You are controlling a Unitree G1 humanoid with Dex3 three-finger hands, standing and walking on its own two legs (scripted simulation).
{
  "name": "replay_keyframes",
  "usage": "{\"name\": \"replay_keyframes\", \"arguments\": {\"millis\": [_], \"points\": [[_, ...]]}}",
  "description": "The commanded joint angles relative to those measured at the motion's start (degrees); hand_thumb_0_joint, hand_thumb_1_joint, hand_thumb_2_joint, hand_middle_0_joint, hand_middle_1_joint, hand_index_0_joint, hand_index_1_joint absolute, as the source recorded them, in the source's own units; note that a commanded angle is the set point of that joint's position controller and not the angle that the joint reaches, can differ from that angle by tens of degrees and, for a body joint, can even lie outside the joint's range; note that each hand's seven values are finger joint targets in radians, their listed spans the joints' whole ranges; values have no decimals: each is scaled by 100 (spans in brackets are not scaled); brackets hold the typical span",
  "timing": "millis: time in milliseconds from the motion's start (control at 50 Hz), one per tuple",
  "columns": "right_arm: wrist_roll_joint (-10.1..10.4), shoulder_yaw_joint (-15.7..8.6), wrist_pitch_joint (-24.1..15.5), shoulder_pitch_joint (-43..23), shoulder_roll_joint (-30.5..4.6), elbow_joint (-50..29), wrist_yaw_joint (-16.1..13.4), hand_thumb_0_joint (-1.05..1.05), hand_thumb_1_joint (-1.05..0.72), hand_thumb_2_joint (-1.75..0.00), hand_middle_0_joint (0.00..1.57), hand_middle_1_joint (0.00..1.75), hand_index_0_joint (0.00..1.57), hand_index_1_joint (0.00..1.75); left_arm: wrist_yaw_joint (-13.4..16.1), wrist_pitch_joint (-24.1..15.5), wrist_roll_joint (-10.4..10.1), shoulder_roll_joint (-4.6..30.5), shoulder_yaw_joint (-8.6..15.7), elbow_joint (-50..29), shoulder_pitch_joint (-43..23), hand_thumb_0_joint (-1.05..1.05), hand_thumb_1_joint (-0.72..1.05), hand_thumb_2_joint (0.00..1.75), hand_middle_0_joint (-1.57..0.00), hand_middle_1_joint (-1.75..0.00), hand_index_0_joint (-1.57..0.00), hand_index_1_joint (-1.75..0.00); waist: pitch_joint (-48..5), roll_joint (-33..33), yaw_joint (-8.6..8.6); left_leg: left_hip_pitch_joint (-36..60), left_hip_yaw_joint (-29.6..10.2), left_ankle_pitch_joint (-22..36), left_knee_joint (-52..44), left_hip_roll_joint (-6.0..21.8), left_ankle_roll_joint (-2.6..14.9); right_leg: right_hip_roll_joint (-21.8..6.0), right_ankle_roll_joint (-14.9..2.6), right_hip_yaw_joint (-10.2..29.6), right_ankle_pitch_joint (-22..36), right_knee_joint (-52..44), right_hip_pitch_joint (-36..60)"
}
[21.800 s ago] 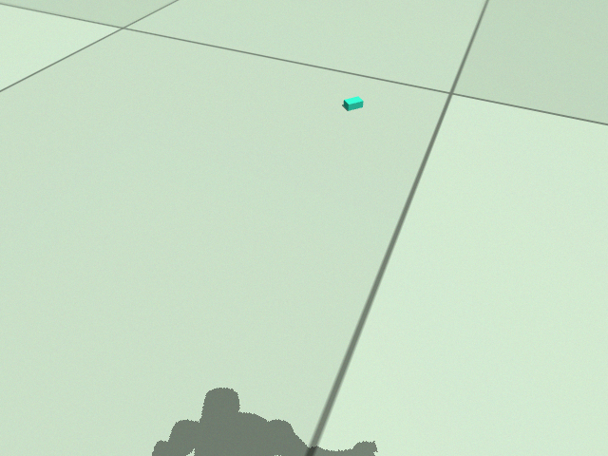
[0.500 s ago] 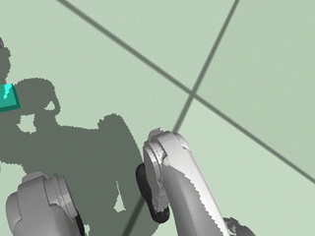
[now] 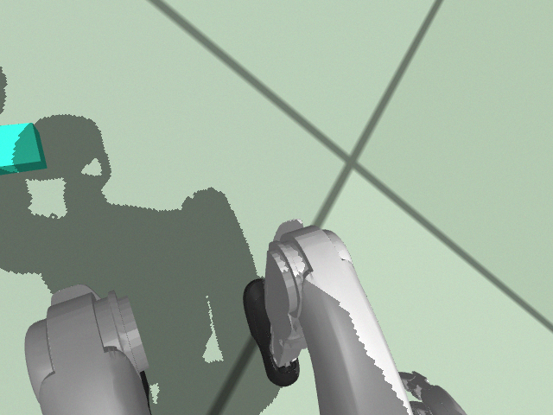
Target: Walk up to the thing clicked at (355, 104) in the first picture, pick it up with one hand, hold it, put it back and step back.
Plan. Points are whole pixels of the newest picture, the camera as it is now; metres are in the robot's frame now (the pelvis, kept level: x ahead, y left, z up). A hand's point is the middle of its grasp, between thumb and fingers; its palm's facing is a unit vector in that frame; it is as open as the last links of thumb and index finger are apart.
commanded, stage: close in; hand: left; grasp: from above
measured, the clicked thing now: (1, 150) +0.53 +0.27 -0.30
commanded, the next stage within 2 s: rest palm in 0.08 s
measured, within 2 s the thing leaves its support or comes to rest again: neither
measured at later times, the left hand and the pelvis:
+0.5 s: hand out of the picture +0.51 +0.26 -0.23, palm faces -0.48 -0.05 -0.88, open 12.2 cm; pelvis +0.00 +0.01 -0.01, yaw -2 degrees
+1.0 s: hand out of the picture +0.52 +0.26 -0.26, palm faces -0.47 -0.08 -0.88, open 11.8 cm; pelvis +0.00 +0.01 -0.01, yaw -4 degrees
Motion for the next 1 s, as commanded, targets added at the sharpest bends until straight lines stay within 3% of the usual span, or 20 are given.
{"name": "replay_keyframes", "arguments": {"millis": [0,40,80,120,200,360,380,420,500,560,580,600,640,680,720,740,820,880,940,980], "points": [[-11,-385,92,1476,-1529,83,-50,0,-90,-90,20,30,20,30,360,124,92,753,86,-391,-1743,0,-17,81,-40,-76,-40,-76,-4056,2894,-301,3335,706,1379,-1557,86,182,193,-548,-727,1334,-1121,2066],[15,-377,126,1400,-1513,-15,-38,0,-90,-89,20,30,20,30,433,247,93,799,128,-303,-1615,0,-13,78,-41,-76,-42,-75,-4179,2897,-244,3422,697,1537,-1572,101,200,200,-540,-711,1484,-1074,2081],[22,-360,128,1477,-1561,-66,-25,0,-90,-89,20,30,20,30,517,351,54,746,190,-245,-1640,0,-14,72,-38,-74,-40,-72,-3947,2770,-394,3369,678,1756,-1531,100,208,181,-536,-721,1668,-1088,2074],[37,-331,121,1415,-1566,-136,-27,0,-90,-89,20,30,20,30,592,387,44,859,262,-273,-1707,0,-15,70,-38,-72,-40,-71,-3974,2659,-418,3306,666,1758,-1489,112,227,200,-549,-705,1687,-1070,2113],[-2,-256,10,1400,-1583,-172,-25,0,-90,-90,20,30,20,30,705,338,45,881,327,-50,-1747,0,-20,75,-38,-66,-37,-68,-3576,2424,-594,2912,675,1391,-1365,114,271,207,-551,-676,1398,-1149,2076],[-98,-113,-280,1391,-1674,-122,-29,0,-90,-90,20,30,20,30,1025,95,220,1346,440,212,-1896,0,-23,78,-39,-64,-36,-67,-3601,2610,-647,2930,628,809,-1370,148,274,249,-509,-742,921,-1167,2078],[-110,-70,-325,1372,-1643,-103,-24,0,-90,-90,20,30,20,30,1051,101,225,1223,363,440,-1775,0,-24,77,-37,-67,-34,-69,-3462,2538,-703,2866,617,740,-1347,154,281,265,-506,-744,872,-1131,2049],[-126,-55,-382,1414,-1710,-92,-12,0,-90,-90,20,30,20,30,1174,82,274,1446,472,267,-1896,0,-25,78,-36,-66,-34,-69,-3560,2717,-664,3029,583,852,-1363,169,251,259,-512,-789,998,-1069,2040],[-195,24,-512,1396,-1746,-86,48,0,-90,-90,20,30,20,30,1309,83,312,1418,440,335,-1826,0,-21,77,-40,-63,-37,-66,-3474,2900,-799,3225,506,1009,-1266,217,209,271,-504,-863,1161,-954,1995],[-223,56,-585,1410,-1764,-79,94,0,-90,-90,20,30,20,30,1416,152,296,1528,506,411,-1765,0,-19,74,-41,-61,-39,-64,-3553,2877,-771,3101,547,1198,-1164,213,232,293,-482,-856,1365,-956,2229],[-253,87,-625,1365,-1765,-65,130,0,-90,-90,20,30,20,30,1404,189,270,1340,406,729,-1591,0,-17,73,-42,-61,-40,-63,-3269,2663,-861,2935,543,1084,-1108,216,252,299,-464,-879,1294,-961,2137],[-256,83,-659,1373,-1820,-60,158,0,-90,-90,20,30,20,30,1397,191,268,1464,452,561,-1602,0,-16,73,-43,-60,-40,-63,-3209,2735,-865,2988,544,1140,-1119,223,241,317,-457,-884,1318,-965,2153],[-234,78,-671,1381,-1843,-89,156,0,-90,-90,20,30,20,30,1438,223,284,1769,600,342,-1655,0,-17,73,-43,-60,-40,-63,-3591,3066,-677,3304,485,1475,-1177,242,174,306,-513,-895,1518,-918,2246],[-269,108,-707,1338,-1830,-90,231,0,-90,-90,20,30,20,30,1427,273,250,1488,464,573,-1534,0,-15,69,-43,-59,-41,-61,-3396,2941,-813,3316,457,1569,-1066,269,179,314,-486,-930,1614,-871,2186],[-277,111,-738,1386,-1906,-127,273,0,-90,-90,20,30,20,30,1404,301,250,1552,521,594,-1474,0,-15,69,-42,-60,-40,-62,-3213,2909,-871,3146,488,1567,-1050,239,198,320,-471,-929,1630,-902,2269],[-269,112,-730,1350,-1897,-125,265,0,-90,-90,20,30,20,30,1422,281,184,1746,602,367,-1572,0,-14,69,-43,-59,-41,-60,-3479,2942,-754,3132,480,1592,-1083,251,208,339,-468,-915,1658,-935,2502],[-298,146,-772,1328,-1998,-190,325,0,-90,-90,20,30,20,30,1354,302,170,1702,581,683,-1351,0,-13,67,-44,-59,-43,-61,-3020,2602,-901,2805,493,1326,-994,244,253,355,-447,-913,1439,-984,2453],[-279,128,-774,1287,-2043,-252,295,0,-90,-90,20,30,20,30,1372,235,146,1994,746,274,-1505,0,-13,68,-45,-58,-43,-60,-3361,2751,-757,2997,466,1371,-1024,255,224,341,-479,-924,1405,-1024,2557],[-303,148,-799,1251,-2013,-229,337,0,-90,-90,20,30,20,30,1392,174,168,1757,574,353,-1486,0,-12,65,-44,-59,-43,-61,-3231,2826,-876,3130,412,1386,-1020,282,191,354,-471,-990,1453,-937,2407],[-318,118,-801,1327,-2115,-195,347,0,-90,-90,20,30,20,30,1390,164,175,1817,691,535,-1359,0,-12,66,-44,-59,-43,-60,-3078,2700,-945,3097,372,1388,-986,281,191,338,-459,-1012,1430,-967,2330]]}}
